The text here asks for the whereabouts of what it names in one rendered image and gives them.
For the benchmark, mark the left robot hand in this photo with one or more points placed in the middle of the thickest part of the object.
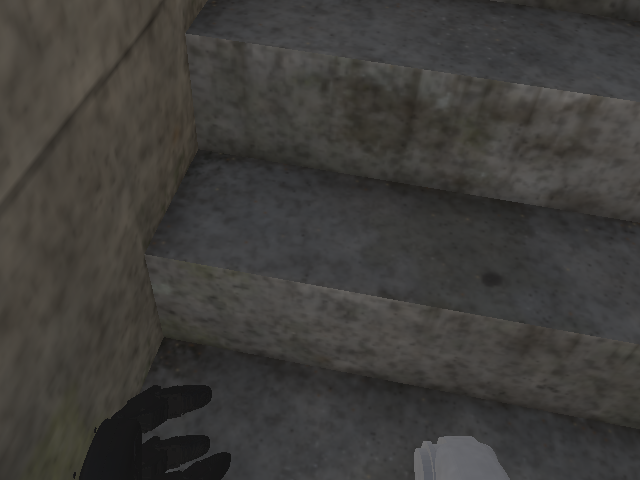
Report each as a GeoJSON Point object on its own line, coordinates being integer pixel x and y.
{"type": "Point", "coordinates": [117, 452]}

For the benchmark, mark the right robot thigh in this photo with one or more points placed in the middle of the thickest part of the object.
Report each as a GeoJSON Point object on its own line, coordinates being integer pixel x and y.
{"type": "Point", "coordinates": [457, 458]}

